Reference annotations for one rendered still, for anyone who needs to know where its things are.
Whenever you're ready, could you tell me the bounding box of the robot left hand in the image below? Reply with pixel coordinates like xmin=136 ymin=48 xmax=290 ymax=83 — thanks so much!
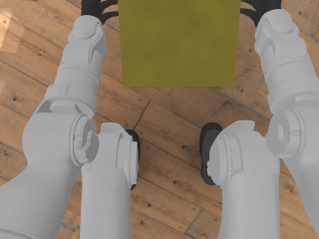
xmin=81 ymin=0 xmax=119 ymax=25

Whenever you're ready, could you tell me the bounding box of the left robot upper arm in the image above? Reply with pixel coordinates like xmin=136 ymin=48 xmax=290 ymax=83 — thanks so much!
xmin=0 ymin=113 xmax=100 ymax=239

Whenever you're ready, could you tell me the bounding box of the right robot foot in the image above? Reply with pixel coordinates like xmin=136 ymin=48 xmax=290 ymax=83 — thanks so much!
xmin=199 ymin=121 xmax=222 ymax=185

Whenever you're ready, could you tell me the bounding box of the robot right hand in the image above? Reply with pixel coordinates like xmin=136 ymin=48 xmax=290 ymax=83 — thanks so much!
xmin=240 ymin=0 xmax=282 ymax=28

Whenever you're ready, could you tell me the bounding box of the robot left forearm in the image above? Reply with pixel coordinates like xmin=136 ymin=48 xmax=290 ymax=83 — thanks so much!
xmin=22 ymin=15 xmax=108 ymax=156

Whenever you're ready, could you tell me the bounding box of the carton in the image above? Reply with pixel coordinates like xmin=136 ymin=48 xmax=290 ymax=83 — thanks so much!
xmin=118 ymin=0 xmax=241 ymax=88

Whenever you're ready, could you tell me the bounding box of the robot right thigh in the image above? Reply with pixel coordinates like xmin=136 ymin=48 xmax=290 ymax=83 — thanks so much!
xmin=211 ymin=130 xmax=281 ymax=239

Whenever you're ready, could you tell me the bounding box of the robot right forearm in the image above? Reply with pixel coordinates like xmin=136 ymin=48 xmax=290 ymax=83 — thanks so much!
xmin=253 ymin=9 xmax=319 ymax=114

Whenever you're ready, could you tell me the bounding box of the right robot upper arm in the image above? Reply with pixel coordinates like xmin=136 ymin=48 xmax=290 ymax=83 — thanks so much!
xmin=265 ymin=107 xmax=319 ymax=238

